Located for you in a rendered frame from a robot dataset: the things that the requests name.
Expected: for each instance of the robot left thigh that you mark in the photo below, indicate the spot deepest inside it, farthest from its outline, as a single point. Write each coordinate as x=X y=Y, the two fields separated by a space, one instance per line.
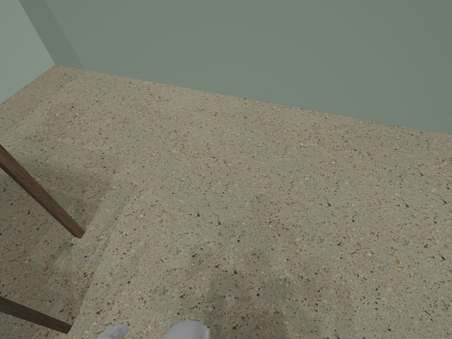
x=188 y=329

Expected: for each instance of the table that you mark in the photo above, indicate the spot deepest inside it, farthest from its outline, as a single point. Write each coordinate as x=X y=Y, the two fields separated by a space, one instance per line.
x=9 y=164

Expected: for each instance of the left robot hand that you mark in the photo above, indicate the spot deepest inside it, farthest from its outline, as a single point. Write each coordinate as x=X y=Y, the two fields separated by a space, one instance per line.
x=116 y=332

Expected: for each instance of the chair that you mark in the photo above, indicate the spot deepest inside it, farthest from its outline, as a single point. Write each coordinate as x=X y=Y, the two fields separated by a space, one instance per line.
x=12 y=308

